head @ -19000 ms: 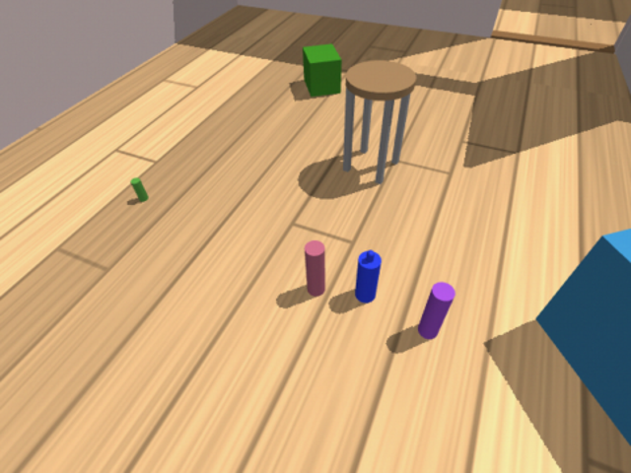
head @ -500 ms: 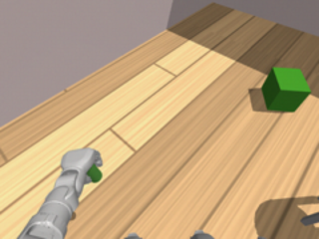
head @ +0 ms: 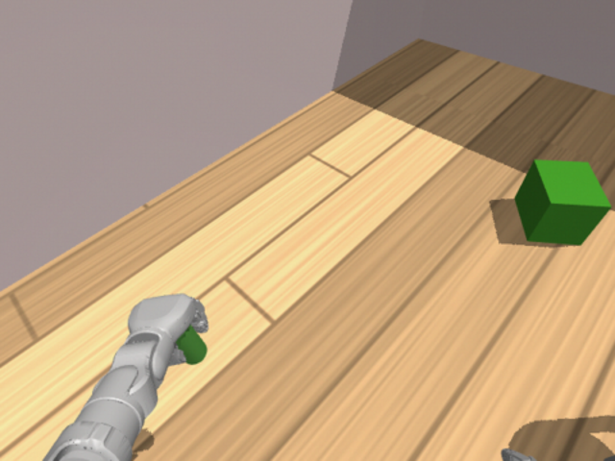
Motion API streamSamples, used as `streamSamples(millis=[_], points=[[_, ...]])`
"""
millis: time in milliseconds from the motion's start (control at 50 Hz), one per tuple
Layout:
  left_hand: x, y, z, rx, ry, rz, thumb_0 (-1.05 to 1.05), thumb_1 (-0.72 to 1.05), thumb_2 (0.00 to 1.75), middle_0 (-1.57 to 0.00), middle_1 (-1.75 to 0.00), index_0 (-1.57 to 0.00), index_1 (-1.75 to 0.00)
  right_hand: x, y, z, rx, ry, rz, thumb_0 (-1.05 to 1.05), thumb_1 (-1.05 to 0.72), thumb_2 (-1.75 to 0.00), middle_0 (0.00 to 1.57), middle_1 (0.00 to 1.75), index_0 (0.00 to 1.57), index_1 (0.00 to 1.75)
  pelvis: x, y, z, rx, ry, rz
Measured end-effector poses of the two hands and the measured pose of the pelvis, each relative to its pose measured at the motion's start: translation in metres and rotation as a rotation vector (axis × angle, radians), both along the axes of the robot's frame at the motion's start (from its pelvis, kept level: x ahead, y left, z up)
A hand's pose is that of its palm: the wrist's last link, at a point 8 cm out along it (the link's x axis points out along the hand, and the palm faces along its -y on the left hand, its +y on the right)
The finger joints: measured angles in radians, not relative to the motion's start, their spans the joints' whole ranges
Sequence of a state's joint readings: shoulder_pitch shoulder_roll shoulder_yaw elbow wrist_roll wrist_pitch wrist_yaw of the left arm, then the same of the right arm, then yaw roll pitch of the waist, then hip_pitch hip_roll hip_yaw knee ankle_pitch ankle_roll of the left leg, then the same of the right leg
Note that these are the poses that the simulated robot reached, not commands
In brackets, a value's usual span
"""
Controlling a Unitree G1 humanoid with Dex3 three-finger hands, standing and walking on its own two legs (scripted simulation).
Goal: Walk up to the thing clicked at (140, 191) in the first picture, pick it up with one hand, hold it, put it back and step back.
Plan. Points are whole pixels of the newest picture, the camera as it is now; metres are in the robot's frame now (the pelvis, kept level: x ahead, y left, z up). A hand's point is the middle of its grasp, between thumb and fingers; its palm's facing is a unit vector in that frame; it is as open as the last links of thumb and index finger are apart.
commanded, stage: hold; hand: left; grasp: from above
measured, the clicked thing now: (184, 340) +0.34 +0.22 -0.09
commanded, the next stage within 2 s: crouch in 1.64 s
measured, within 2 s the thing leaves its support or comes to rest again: neither
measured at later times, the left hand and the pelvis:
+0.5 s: hand (170, 348) +0.30 +0.21 -0.03, palm faces -0.43 -0.05 -0.90, open 6.8 cm; pelvis -0.01 +0.00 +0.01, yaw +0 degrees
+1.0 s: hand (159, 355) +0.28 +0.22 -0.01, palm faces -0.44 -0.05 -0.90, open 6.8 cm; pelvis -0.02 +0.00 +0.02, yaw +0 degrees
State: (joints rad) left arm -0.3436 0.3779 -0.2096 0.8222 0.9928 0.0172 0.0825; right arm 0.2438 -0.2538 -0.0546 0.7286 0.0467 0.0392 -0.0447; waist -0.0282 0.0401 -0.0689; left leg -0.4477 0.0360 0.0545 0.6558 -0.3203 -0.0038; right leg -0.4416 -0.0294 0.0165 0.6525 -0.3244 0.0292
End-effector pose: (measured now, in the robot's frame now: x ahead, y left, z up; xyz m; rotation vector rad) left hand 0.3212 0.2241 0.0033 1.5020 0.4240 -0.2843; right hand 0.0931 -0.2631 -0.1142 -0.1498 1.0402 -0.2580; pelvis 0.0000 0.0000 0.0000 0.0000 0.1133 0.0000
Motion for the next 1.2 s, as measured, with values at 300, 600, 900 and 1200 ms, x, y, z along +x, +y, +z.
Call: streamSamples(millis=[300,600,900,1200], points=[[-0.008,-0.007,0.018,-0.005,0.007,-0.021,0.06,0.43,0.28,-1.11,-0.31,-0.97,-0.28,0.017,0.0,0.011,0.013,-0.033,0.021,0.01,-0.9,-0.9,0.2,0.3,0.2,0.3,0.0,-0.004,0.008,0.006,-0.044,-0.002],[-0.023,-0.008,0.031,-0.007,0.005,-0.027,0.06,0.43,0.28,-1.11,-0.32,-0.97,-0.3,0.023,0.007,0.018,0.027,-0.069,0.037,0.01,-0.91,-0.9,0.2,0.3,0.2,0.3,-0.009,-0.003,0.013,0.007,-0.078,-0.005],[-0.032,-0.004,0.043,-0.009,-0.007,-0.034,0.06,0.43,0.28,-1.11,-0.36,-0.97,-0.31,0.028,0.015,0.023,0.035,-0.107,0.054,0.01,-0.91,-0.9,0.2,0.3,0.2,0.3,-0.015,-0.001,0.015,0.007,-0.103,-0.007],[-0.034,-0.005,0.051,-0.016,-0.009,-0.04,0.06,0.43,0.28,-1.09,-0.37,-0.97,-0.31,0.034,0.019,0.027,0.036,-0.129,0.067,0.01,-0.91,-0.9,0.2,0.3,0.2,0.3,-0.016,0.0,0.017,0.008,-0.114,-0.008]])
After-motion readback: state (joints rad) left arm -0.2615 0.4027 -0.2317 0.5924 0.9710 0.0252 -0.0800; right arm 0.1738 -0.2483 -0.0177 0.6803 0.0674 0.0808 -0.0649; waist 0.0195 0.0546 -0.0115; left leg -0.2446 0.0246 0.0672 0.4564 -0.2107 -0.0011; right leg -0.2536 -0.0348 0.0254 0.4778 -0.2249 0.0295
